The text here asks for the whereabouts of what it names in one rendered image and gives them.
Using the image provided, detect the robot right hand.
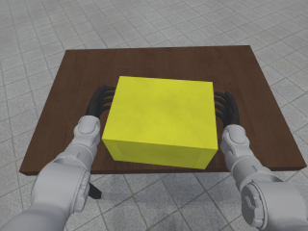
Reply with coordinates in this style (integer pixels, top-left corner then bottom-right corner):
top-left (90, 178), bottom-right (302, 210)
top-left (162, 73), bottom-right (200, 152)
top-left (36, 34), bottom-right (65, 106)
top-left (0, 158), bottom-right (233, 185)
top-left (214, 91), bottom-right (241, 129)

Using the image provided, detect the robot right forearm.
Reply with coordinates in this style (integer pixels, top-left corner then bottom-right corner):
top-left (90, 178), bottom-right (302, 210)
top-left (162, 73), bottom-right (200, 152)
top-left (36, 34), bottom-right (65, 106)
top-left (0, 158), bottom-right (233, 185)
top-left (220, 124), bottom-right (307, 220)

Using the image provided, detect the robot left upper arm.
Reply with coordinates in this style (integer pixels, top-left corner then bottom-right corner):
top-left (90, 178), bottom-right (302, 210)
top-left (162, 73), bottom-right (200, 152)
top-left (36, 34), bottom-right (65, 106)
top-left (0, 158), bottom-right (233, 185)
top-left (0, 162), bottom-right (91, 231)

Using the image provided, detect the robot right upper arm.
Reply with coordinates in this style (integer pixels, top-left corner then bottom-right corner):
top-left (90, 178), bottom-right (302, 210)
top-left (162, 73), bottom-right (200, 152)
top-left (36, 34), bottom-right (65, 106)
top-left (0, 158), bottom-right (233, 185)
top-left (241, 182), bottom-right (308, 231)

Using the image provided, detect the table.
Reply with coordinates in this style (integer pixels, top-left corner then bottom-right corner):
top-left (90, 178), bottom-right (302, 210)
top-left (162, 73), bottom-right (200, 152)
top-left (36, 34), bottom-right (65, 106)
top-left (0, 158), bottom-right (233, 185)
top-left (19, 45), bottom-right (307, 199)

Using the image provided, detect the robot left hand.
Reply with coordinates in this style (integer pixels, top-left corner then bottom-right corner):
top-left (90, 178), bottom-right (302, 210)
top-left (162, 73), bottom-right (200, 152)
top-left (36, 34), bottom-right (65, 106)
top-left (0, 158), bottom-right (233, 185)
top-left (85, 84), bottom-right (116, 119)

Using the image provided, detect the carton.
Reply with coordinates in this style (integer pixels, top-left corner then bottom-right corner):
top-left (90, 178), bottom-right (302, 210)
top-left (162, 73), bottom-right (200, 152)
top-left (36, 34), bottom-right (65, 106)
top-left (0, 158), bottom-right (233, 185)
top-left (102, 76), bottom-right (218, 169)

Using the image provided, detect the robot left forearm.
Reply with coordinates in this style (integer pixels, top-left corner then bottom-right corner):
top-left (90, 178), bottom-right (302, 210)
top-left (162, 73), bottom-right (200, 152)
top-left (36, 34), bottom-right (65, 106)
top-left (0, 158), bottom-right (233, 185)
top-left (30, 115), bottom-right (101, 204)

